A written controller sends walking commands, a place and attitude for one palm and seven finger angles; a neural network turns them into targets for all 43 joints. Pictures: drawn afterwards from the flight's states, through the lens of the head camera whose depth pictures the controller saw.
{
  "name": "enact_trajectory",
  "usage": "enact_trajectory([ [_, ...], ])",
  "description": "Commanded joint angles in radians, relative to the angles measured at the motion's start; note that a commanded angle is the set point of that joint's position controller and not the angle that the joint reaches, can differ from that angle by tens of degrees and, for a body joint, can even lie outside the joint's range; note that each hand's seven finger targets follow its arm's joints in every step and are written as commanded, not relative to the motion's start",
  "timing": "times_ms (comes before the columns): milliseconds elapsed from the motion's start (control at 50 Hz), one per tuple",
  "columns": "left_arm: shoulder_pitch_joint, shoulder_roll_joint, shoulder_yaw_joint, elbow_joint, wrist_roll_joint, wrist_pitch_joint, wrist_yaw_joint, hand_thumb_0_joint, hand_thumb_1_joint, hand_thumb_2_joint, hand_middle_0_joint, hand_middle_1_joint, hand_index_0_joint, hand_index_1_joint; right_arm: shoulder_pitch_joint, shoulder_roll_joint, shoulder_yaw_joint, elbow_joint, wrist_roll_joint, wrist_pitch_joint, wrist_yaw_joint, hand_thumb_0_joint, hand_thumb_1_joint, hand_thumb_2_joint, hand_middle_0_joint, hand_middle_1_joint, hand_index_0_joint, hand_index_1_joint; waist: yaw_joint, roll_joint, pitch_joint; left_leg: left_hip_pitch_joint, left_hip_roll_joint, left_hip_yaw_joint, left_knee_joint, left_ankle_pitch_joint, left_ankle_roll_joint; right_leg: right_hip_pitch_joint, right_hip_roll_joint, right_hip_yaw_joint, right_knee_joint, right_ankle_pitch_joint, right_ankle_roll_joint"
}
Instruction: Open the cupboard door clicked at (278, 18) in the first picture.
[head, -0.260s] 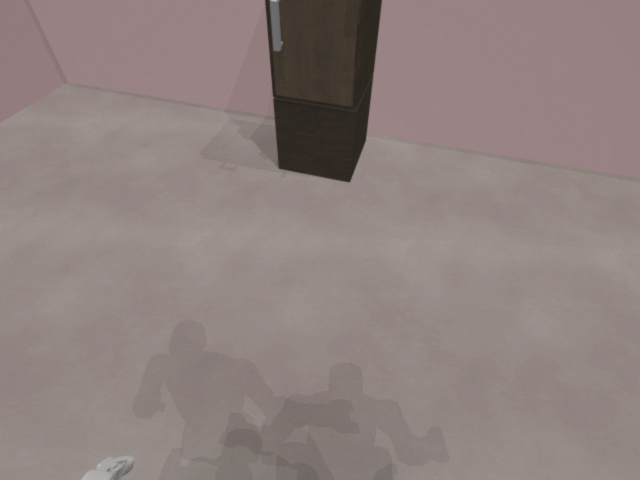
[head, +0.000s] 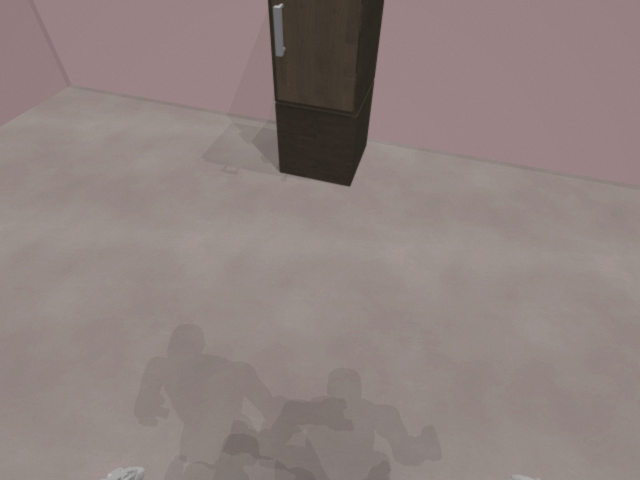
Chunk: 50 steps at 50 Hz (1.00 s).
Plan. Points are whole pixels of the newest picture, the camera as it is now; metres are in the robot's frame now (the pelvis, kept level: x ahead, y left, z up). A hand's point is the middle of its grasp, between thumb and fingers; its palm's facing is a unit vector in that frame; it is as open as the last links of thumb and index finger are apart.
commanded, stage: stand and wait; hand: left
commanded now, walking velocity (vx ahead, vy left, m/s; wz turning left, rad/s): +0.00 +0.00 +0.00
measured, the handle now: (280, 30) +1.64 +0.25 -0.05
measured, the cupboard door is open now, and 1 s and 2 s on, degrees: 0 0 0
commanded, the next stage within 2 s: look at it before walking up in 0.74 s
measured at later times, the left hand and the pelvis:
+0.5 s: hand out of the picture +0.06 +0.25 -0.15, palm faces -0.03 -0.94 -0.34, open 7.4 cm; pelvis -0.01 +0.00 +0.00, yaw +0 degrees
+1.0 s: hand out of the picture +0.05 +0.24 -0.15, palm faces -0.04 -0.94 -0.33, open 7.4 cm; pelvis -0.01 +0.00 +0.01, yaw +0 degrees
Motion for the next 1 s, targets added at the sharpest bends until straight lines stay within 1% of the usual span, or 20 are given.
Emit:
enact_trajectory([
  [0,-0.049,0.211,0.055,-0.057,-0.002,-0.029,0.016,0.000,0.900,0.900,-0.200,-0.300,-0.200,-0.300,-0.052,-0.209,-0.056,-0.057,0.000,-0.021,-0.011,0.000,-0.900,-0.900,0.200,0.300,0.200,0.300,-0.008,0.005,-0.053,0.021,0.104,-0.088,-0.083,0.188,0.042,0.008,-0.100,0.094,-0.096,0.169,-0.042],
  [80,-0.042,0.211,0.055,-0.040,-0.003,-0.031,0.015,0.000,0.900,0.900,-0.200,-0.300,-0.200,-0.300,-0.048,-0.208,-0.054,-0.038,0.002,-0.022,-0.011,0.000,-0.900,-0.900,0.200,0.300,0.200,0.300,-0.007,0.003,-0.062,0.023,0.107,-0.092,-0.090,0.187,0.042,0.024,-0.103,0.095,-0.108,0.168,-0.042],
  [140,-0.041,0.211,0.054,-0.028,-0.004,-0.030,0.015,0.000,0.900,0.900,-0.200,-0.300,-0.200,-0.300,-0.045,-0.211,-0.053,-0.024,0.003,-0.021,-0.011,0.000,-0.900,-0.900,0.200,0.300,0.200,0.300,-0.005,0.010,-0.048,0.017,0.108,-0.096,-0.102,0.173,0.041,0.022,-0.103,0.096,-0.117,0.152,-0.042],
  [180,-0.034,0.211,0.054,-0.020,-0.004,-0.031,0.015,0.000,0.900,0.900,-0.200,-0.300,-0.200,-0.300,-0.041,-0.212,-0.051,-0.014,0.004,-0.021,-0.011,0.000,-0.900,-0.900,0.200,0.300,0.200,0.300,-0.005,0.000,-0.053,0.020,0.108,-0.097,-0.106,0.161,0.040,0.026,-0.104,0.099,-0.125,0.138,-0.042],
  [200,-0.036,0.212,0.053,-0.015,-0.004,-0.030,0.015,0.000,0.900,0.900,-0.200,-0.300,-0.200,-0.300,-0.041,-0.214,-0.050,-0.008,0.004,-0.021,-0.011,0.000,-0.900,-0.900,0.200,0.300,0.200,0.300,-0.005,0.008,-0.044,0.016,0.108,-0.098,-0.111,0.154,0.039,0.023,-0.104,0.103,-0.130,0.132,-0.043],
  [240,-0.034,0.214,0.053,-0.007,-0.004,-0.032,0.014,0.000,0.900,0.900,-0.200,-0.300,-0.200,-0.300,-0.036,-0.215,-0.050,-0.001,0.005,-0.020,-0.011,0.000,-0.900,-0.900,0.200,0.300,0.200,0.300,-0.006,-0.003,-0.047,0.022,0.110,-0.097,-0.111,0.152,0.038,0.024,-0.107,0.102,-0.136,0.128,-0.043],
  [260,-0.031,0.214,0.053,-0.002,-0.005,-0.032,0.014,0.000,0.900,0.900,-0.200,-0.300,-0.200,-0.300,-0.035,-0.215,-0.050,0.005,0.004,-0.021,-0.010,0.000,-0.900,-0.900,0.200,0.300,0.200,0.300,-0.005,0.008,-0.051,0.026,0.110,-0.098,-0.111,0.159,0.038,0.026,-0.109,0.102,-0.136,0.135,-0.043],
  [320,-0.031,0.216,0.052,0.008,-0.004,-0.033,0.015,0.000,0.900,0.900,-0.200,-0.300,-0.200,-0.300,-0.030,-0.216,-0.049,0.015,0.007,-0.020,-0.010,0.000,-0.900,-0.900,0.200,0.300,0.200,0.300,-0.006,-0.005,-0.044,0.025,0.112,-0.098,-0.116,0.155,0.037,0.026,-0.108,0.105,-0.144,0.135,-0.043],
  [360,-0.029,0.214,0.050,0.013,-0.005,-0.032,0.014,0.000,0.900,0.900,-0.200,-0.300,-0.200,-0.300,-0.031,-0.217,-0.049,0.024,0.006,-0.020,-0.009,0.000,-0.900,-0.900,0.200,0.300,0.200,0.300,-0.004,0.009,-0.036,0.023,0.113,-0.100,-0.127,0.136,0.036,0.019,-0.107,0.107,-0.150,0.109,-0.042],
  [480,-0.026,0.214,0.049,0.024,-0.004,-0.031,0.014,0.000,0.900,0.900,-0.200,-0.300,-0.200,-0.300,-0.027,-0.219,-0.047,0.037,0.006,-0.021,-0.008,0.000,-0.900,-0.900,0.200,0.300,0.200,0.300,-0.003,0.009,-0.020,0.016,0.114,-0.106,-0.142,0.119,0.037,0.015,-0.105,0.110,-0.161,0.086,-0.040],
  [600,-0.032,0.211,0.050,0.025,-0.001,-0.027,0.013,0.000,0.900,0.900,-0.200,-0.300,-0.200,-0.300,-0.019,-0.219,-0.048,0.042,0.006,-0.019,-0.007,0.000,-0.900,-0.900,0.200,0.300,0.200,0.300,-0.003,0.000,0.012,-0.011,0.112,-0.113,-0.164,0.056,0.036,-0.006,-0.099,0.113,-0.174,0.014,-0.036],
  [640,-0.030,0.213,0.050,0.024,0.000,-0.028,0.012,0.000,0.900,0.900,-0.200,-0.300,-0.200,-0.300,-0.018,-0.218,-0.048,0.042,0.005,-0.019,-0.006,0.000,-0.900,-0.900,0.200,0.300,0.200,0.300,-0.004,0.003,0.005,-0.006,0.110,-0.113,-0.161,0.057,0.036,-0.010,-0.100,0.114,-0.175,0.010,-0.037],
  [700,-0.026,0.209,0.050,0.025,-0.001,-0.030,0.013,0.000,0.900,0.900,-0.200,-0.300,-0.200,-0.300,-0.015,-0.218,-0.048,0.044,0.006,-0.022,-0.006,0.000,-0.900,-0.900,0.200,0.300,0.200,0.300,-0.004,0.005,-0.024,0.014,0.115,-0.112,-0.155,0.093,0.036,0.005,-0.101,0.112,-0.169,0.051,-0.037],
  [720,-0.027,0.210,0.051,0.023,0.000,-0.030,0.013,0.000,0.900,0.900,-0.200,-0.300,-0.200,-0.300,-0.015,-0.218,-0.049,0.043,0.007,-0.021,-0.006,0.000,-0.900,-0.900,0.200,0.300,0.200,0.300,-0.005,-0.001,-0.022,0.015,0.117,-0.111,-0.154,0.097,0.036,0.004,-0.101,0.108,-0.168,0.057,-0.036],
  [780,-0.024,0.208,0.050,0.026,-0.001,-0.033,0.013,0.000,0.900,0.900,-0.200,-0.300,-0.200,-0.300,-0.017,-0.216,-0.048,0.045,0.007,-0.023,-0.007,0.000,-0.900,-0.900,0.200,0.300,0.200,0.300,-0.003,0.006,-0.034,0.022,0.117,-0.108,-0.148,0.131,0.036,0.017,-0.105,0.110,-0.165,0.100,-0.038],
  [820,-0.027,0.210,0.050,0.025,-0.001,-0.034,0.014,0.000,0.900,0.900,-0.200,-0.300,-0.200,-0.300,-0.014,-0.215,-0.048,0.045,0.009,-0.022,-0.007,0.000,-0.900,-0.900,0.200,0.300,0.200,0.300,-0.006,-0.008,-0.035,0.025,0.118,-0.108,-0.145,0.146,0.035,0.021,-0.103,0.109,-0.161,0.117,-0.038],
  [860,-0.025,0.208,0.050,0.027,-0.002,-0.034,0.015,0.000,0.900,0.900,-0.200,-0.300,-0.200,-0.300,-0.015,-0.215,-0.048,0.048,0.008,-0.024,-0.008,0.000,-0.900,-0.900,0.200,0.300,0.200,0.300,-0.005,0.007,-0.047,0.032,0.120,-0.107,-0.146,0.161,0.035,0.032,-0.105,0.105,-0.158,0.134,-0.038],
  [900,-0.022,0.208,0.049,0.029,-0.002,-0.033,0.014,0.000,0.900,0.900,-0.200,-0.300,-0.200,-0.300,-0.021,-0.216,-0.045,0.050,0.009,-0.023,-0.008,0.000,-0.900,-0.900,0.200,0.300,0.200,0.300,-0.003,0.015,-0.037,0.029,0.120,-0.106,-0.150,0.151,0.034,0.030,-0.105,0.105,-0.161,0.128,-0.036],
  [920,-0.020,0.209,0.050,0.028,-0.001,-0.034,0.015,0.000,0.900,0.900,-0.200,-0.300,-0.200,-0.300,-0.018,-0.213,-0.047,0.048,0.010,-0.022,-0.008,0.000,-0.900,-0.900,0.200,0.300,0.200,0.300,-0.003,-0.001,-0.038,0.029,0.119,-0.107,-0.147,0.155,0.034,0.032,-0.105,0.104,-0.162,0.132,-0.037],
  [980,-0.022,0.208,0.049,0.032,-0.002,-0.034,0.015,0.000,0.900,0.900,-0.200,-0.300,-0.200,-0.300,-0.022,-0.216,-0.046,0.050,0.009,-0.022,-0.008,0.000,-0.900,-0.900,0.200,0.300,0.200,0.300,-0.005,0.005,-0.035,0.038,0.118,-0.106,-0.149,0.157,0.033,0.026,-0.106,0.104,-0.166,0.133,-0.036],
])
